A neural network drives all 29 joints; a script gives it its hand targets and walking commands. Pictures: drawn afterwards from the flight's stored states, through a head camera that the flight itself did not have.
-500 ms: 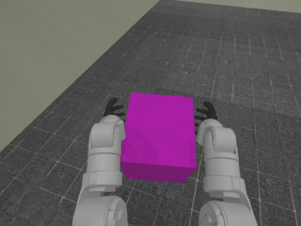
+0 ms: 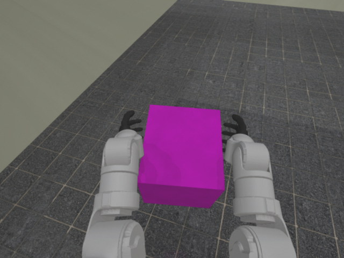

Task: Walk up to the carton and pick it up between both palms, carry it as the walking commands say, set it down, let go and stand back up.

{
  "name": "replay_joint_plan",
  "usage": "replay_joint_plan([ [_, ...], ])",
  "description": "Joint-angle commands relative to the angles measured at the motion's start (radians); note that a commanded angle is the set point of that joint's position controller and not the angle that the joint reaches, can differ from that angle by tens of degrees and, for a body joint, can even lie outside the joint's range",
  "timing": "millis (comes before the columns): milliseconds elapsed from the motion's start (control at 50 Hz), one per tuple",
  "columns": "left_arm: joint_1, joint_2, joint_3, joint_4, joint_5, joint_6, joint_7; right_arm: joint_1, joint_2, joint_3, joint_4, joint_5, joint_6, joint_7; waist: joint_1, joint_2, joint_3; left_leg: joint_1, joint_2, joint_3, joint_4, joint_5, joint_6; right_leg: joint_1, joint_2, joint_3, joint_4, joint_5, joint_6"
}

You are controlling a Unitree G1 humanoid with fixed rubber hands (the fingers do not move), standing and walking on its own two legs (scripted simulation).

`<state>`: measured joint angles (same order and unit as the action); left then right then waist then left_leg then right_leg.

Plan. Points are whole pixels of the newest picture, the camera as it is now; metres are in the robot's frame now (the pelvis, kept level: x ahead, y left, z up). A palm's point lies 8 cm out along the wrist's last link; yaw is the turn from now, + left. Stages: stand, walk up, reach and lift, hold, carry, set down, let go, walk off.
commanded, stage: carry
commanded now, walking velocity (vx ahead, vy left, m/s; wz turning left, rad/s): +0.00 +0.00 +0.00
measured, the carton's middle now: (180, 158) +0.37 +0.01 +0.00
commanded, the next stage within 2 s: none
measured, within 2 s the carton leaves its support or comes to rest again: neither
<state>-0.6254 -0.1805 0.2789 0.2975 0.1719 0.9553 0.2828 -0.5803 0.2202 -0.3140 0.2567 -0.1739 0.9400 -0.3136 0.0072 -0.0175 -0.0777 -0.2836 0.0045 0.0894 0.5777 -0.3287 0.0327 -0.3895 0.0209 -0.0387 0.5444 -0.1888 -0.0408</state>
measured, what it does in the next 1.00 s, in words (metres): stands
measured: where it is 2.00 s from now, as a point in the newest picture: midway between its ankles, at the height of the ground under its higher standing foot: (175, 218)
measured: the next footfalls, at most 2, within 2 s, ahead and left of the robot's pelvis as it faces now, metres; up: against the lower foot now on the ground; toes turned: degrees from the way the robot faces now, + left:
left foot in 1.58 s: +0.40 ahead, +0.14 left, +0.00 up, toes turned +2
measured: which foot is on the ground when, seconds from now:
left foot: down 0.00-1.00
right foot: down 0.00-1.00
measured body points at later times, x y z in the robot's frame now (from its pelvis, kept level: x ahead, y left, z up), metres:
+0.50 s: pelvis +0.00 +0.00 +0.00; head +0.00 +0.01 +0.45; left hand +0.37 +0.13 +0.09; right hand +0.36 -0.14 +0.09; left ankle -0.02 +0.10 -0.73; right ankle +0.06 -0.10 -0.73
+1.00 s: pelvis +0.01 -0.01 +0.00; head -0.01 -0.01 +0.45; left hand +0.35 +0.12 +0.11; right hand +0.35 -0.15 +0.11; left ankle -0.02 +0.10 -0.73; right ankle +0.06 -0.10 -0.73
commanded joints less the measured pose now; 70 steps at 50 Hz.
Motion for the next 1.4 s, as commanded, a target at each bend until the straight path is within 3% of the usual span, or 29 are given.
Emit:
replay_joint_plan([
  [0,-0.48,-0.853,-0.384,0.106,-0.204,-0.008,-0.185,-0.624,0.77,0.43,0.033,0.241,0.001,0.211,0.003,0.009,-0.392,0.094,0.121,-0.128,-0.079,0.171,0.031,0.182,-0.12,0.123,-0.039,0.189,-0.053],
  [40,-0.543,-0.809,-0.381,0.048,-0.209,-0.048,-0.188,-0.631,0.76,0.432,0.037,0.243,-0.029,0.218,0.0,-0.004,-0.397,0.098,0.112,-0.114,-0.059,0.152,0.016,0.202,-0.133,0.129,-0.043,0.238,-0.057],
  [60,-0.728,-0.91,-0.512,-0.248,-0.344,-0.043,-0.172,-0.835,0.843,0.563,-0.267,0.371,-0.024,0.2,-0.003,0.007,-0.391,0.1,0.115,-0.121,-0.061,0.188,0.027,0.178,-0.129,0.127,-0.028,0.254,-0.059],
  [120,-0.459,-0.73,-0.291,0.231,-0.118,-0.06,-0.196,-0.489,0.696,0.313,0.291,0.138,-0.034,0.229,-0.005,0.031,-0.383,0.101,0.12,-0.118,-0.07,0.176,0.03,0.176,-0.127,0.122,-0.044,0.225,-0.061],
  [140,-0.54,-0.853,-0.45,-0.104,-0.263,-0.062,-0.183,-0.566,0.813,0.461,-0.051,0.271,-0.039,0.215,-0.006,0.018,-0.394,0.098,0.115,-0.127,-0.064,0.186,0.028,0.182,-0.127,0.124,-0.036,0.233,-0.067],
  [180,-0.638,-0.942,-0.501,-0.239,-0.345,-0.032,-0.172,-0.737,0.879,0.569,-0.254,0.376,-0.014,0.199,-0.003,-0.018,-0.419,0.105,0.112,-0.102,-0.041,0.18,0.011,0.193,-0.134,0.132,-0.029,0.288,-0.062],
  [220,-0.386,-0.699,-0.235,0.428,-0.055,-0.052,-0.201,-0.492,0.633,0.28,0.38,0.089,-0.039,0.229,-0.004,-0.001,-0.396,0.089,0.111,-0.112,-0.058,0.133,0.017,0.207,-0.14,0.133,-0.043,0.258,-0.064],
  [280,-0.709,-0.98,-0.569,-0.398,-0.407,-0.052,-0.171,-0.842,0.913,0.643,-0.426,0.446,-0.036,0.199,-0.006,0.031,-0.381,0.094,0.106,-0.103,-0.074,0.13,0.016,0.158,-0.13,0.134,-0.032,0.24,-0.059],
  [320,-0.49,-0.743,-0.276,0.205,-0.113,-0.042,-0.185,-0.576,0.677,0.297,0.196,0.137,-0.029,0.214,-0.005,0.05,-0.397,0.09,0.131,-0.119,-0.08,0.175,0.031,0.174,-0.116,0.105,-0.037,0.187,-0.046],
  [380,-0.635,-0.896,-0.507,-0.261,-0.336,-0.041,-0.163,-0.72,0.832,0.55,-0.258,0.366,-0.023,0.195,-0.003,0.025,-0.436,0.123,0.128,-0.107,-0.025,0.331,0.009,0.215,-0.127,0.108,0.003,0.358,-0.059],
  [400,-0.661,-0.911,-0.501,-0.215,-0.33,-0.024,-0.167,-0.73,0.858,0.55,-0.195,0.358,-0.004,0.196,-0.003,0.02,-0.449,0.122,0.125,-0.101,-0.029,0.309,0.012,0.212,-0.127,0.115,0.005,0.36,-0.059],
  [440,-0.265,-0.654,-0.181,0.486,-0.005,-0.058,-0.205,-0.377,0.593,0.234,0.477,0.047,-0.043,0.236,-0.004,-0.007,-0.431,0.115,0.121,-0.103,-0.039,0.196,0.023,0.216,-0.138,0.124,-0.038,0.309,-0.068],
  [460,-0.519,-0.851,-0.462,0.136,-0.271,-0.081,-0.178,-0.66,0.78,0.512,0.126,0.307,-0.068,0.211,-0.009,0.021,-0.421,0.115,0.112,-0.091,-0.04,0.177,0.019,0.189,-0.141,0.135,-0.024,0.317,-0.074],
  [500,-0.795,-0.961,-0.556,-0.373,-0.398,-0.055,-0.175,-0.859,0.9,0.597,-0.334,0.417,-0.036,0.203,-0.003,0.057,-0.369,0.087,0.119,-0.108,-0.076,0.201,0.016,0.148,-0.119,0.115,-0.009,0.241,-0.061],
  [540,-0.489,-0.776,-0.322,0.185,-0.148,-0.043,-0.18,-0.562,0.704,0.329,0.185,0.168,-0.03,0.212,-0.006,0.035,-0.366,0.088,0.131,-0.117,-0.088,0.108,0.035,0.151,-0.118,0.124,-0.05,0.15,-0.058],
  [600,-0.713,-0.929,-0.53,-0.294,-0.366,-0.031,-0.165,-0.799,0.858,0.57,-0.297,0.387,-0.015,0.189,-0.005,0.039,-0.402,0.105,0.128,-0.103,-0.05,0.267,0.017,0.175,-0.122,0.124,-0.013,0.303,-0.054],
  [660,-0.345,-0.738,-0.296,0.285,-0.1,-0.044,-0.191,-0.46,0.668,0.337,0.243,0.137,-0.03,0.222,-0.004,0.011,-0.409,0.106,0.133,-0.099,-0.052,0.191,0.021,0.198,-0.127,0.112,-0.033,0.256,-0.061],
  [700,-0.608,-0.877,-0.462,-0.178,-0.3,-0.047,-0.178,-0.679,0.824,0.519,-0.151,0.325,-0.024,0.205,-0.007,0.02,-0.407,0.097,0.131,-0.101,-0.049,0.229,0.009,0.189,-0.13,0.121,-0.018,0.296,-0.068],
  [760,-0.376,-0.748,-0.275,0.28,-0.096,-0.056,-0.197,-0.481,0.696,0.343,0.263,0.147,-0.038,0.23,-0.008,0.006,-0.377,0.063,0.117,-0.097,-0.07,0.073,0.01,0.192,-0.141,0.138,-0.056,0.225,-0.064],
  [840,-0.73,-0.95,-0.53,-0.294,-0.356,-0.056,-0.179,-0.827,0.906,0.594,-0.281,0.389,-0.037,0.202,0.0,0.036,-0.366,0.073,0.102,-0.099,-0.094,-0.028,0.026,0.142,-0.112,0.119,-0.036,0.059,-0.056],
  [880,-0.446,-0.912,-0.472,-0.057,-0.247,0.019,-0.176,-0.562,0.844,0.509,-0.077,0.277,0.031,0.2,-0.005,0.05,-0.364,0.073,0.146,-0.158,-0.153,-0.221,0.079,0.12,-0.088,0.101,-0.064,-0.262,-0.042],
  [960,-0.366,-0.965,-0.568,-0.263,-0.272,0.1,-0.19,-0.481,0.891,0.625,-0.255,0.312,0.127,0.22,-0.009,-0.003,-0.317,0.071,0.199,-0.161,-0.169,-0.194,0.087,0.109,-0.117,0.107,-0.126,-0.216,-0.033],
  [1060,-0.409,-0.986,-0.608,-0.347,-0.318,0.159,-0.196,-0.499,0.929,0.624,-0.286,0.338,0.196,0.24,0.001,-0.117,-0.215,-0.142,0.084,-0.017,-0.014,-0.203,0.024,0.211,-0.258,0.341,-0.349,-0.497,-0.119],
  [1180,-0.211,-1.037,-0.654,-0.427,-0.33,0.209,-0.206,-0.211,0.964,0.616,-0.308,0.355,0.228,0.258,-0.035,0.23,-0.304,0.384,0.247,-0.165,-0.201,0.182,0.069,-0.043,-0.093,-0.022,0.022,0.003,-0.009],
  [1240,-0.179,-1.041,-0.667,-0.475,-0.344,0.227,-0.213,-0.18,0.962,0.648,-0.39,0.385,0.238,0.261,-0.043,0.166,-0.275,0.488,0.291,-0.151,-0.073,0.559,0.086,-0.106,-0.035,-0.075,0.0,-0.092,0.017],
  [1300,-0.139,-1.053,-0.648,-0.447,-0.366,0.229,-0.224,-0.271,0.963,0.685,-0.464,0.391,0.248,0.254,0.023,-0.036,-0.348,0.03,0.177,0.014,0.205,0.757,-0.005,0.5,-0.058,0.039,-0.056,0.125,-0.058],
  [1320,-0.081,-1.042,-0.637,-0.421,-0.352,0.23,-0.224,-0.285,0.948,0.706,-0.496,0.395,0.252,0.259,0.038,-0.17,-0.363,-0.242,0.106,0.066,0.371,0.527,-0.036,0.738,-0.179,0.211,-0.066,0.396,-0.114],
  [1340,-0.115,-1.05,-0.657,-0.458,-0.36,0.217,-0.217,-0.277,0.962,0.701,-0.504,0.402,0.252,0.266,0.044,-0.344,-0.316,-0.558,0.009,0.058,0.461,-0.137,-0.058,0.922,-0.328,0.43,-0.111,0.691,-0.226],
  [1380,-0.152,-1.081,-0.669,-0.522,-0.37,0.211,-0.218,-0.313,0.997,0.707,-0.52,0.435,0.241,0.275,0.052,-0.093,-0.214,-0.721,0.059,-0.065,0.419,-0.364,-0.026,0.883,-0.381,0.489,-0.131,0.711,-0.25],
])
